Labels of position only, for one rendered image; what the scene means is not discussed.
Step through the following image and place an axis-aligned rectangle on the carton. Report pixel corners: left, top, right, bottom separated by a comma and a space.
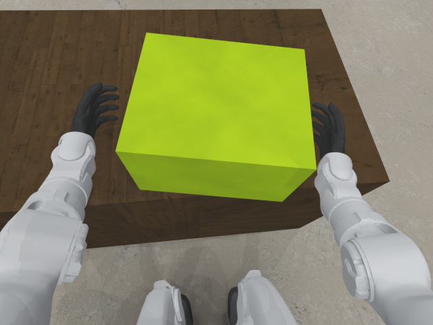
116, 32, 317, 202

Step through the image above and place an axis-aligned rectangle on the left robot upper arm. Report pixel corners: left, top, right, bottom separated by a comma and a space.
0, 209, 89, 325

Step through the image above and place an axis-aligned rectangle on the right robot forearm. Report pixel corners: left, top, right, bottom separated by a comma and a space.
315, 152, 431, 287

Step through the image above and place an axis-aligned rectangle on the right robot thigh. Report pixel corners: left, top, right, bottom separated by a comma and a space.
237, 276, 298, 325

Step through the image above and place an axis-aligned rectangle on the pedestal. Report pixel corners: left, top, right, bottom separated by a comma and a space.
0, 9, 390, 248

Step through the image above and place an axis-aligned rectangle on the left robot thigh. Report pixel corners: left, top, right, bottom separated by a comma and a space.
137, 286, 183, 325

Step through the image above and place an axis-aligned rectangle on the robot right hand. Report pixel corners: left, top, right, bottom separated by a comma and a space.
311, 103, 346, 159

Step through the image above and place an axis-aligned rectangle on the robot left hand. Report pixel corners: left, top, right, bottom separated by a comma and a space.
70, 83, 120, 139

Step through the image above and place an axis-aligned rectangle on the robot thigh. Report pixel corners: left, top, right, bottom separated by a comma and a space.
237, 276, 298, 325
137, 286, 183, 325

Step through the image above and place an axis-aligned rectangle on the right robot upper arm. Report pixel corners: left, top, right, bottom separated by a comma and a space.
340, 233, 433, 325

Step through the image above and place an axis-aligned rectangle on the left robot forearm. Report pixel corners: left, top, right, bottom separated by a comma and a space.
0, 131, 96, 254

